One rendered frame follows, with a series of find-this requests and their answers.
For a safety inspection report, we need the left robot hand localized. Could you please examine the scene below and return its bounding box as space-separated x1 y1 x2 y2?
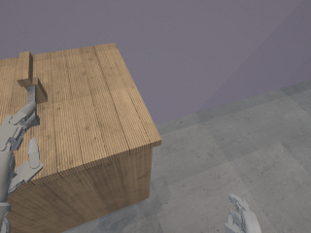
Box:
0 101 44 203

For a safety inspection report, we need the counter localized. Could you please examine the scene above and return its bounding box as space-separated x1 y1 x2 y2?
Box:
0 43 162 233

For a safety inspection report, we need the right robot hand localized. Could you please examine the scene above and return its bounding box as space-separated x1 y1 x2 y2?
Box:
225 193 263 233

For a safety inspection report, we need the robot left forearm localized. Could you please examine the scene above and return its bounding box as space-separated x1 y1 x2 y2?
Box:
0 202 12 233

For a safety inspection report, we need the tap lever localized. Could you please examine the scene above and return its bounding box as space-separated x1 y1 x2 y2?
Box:
26 85 40 127

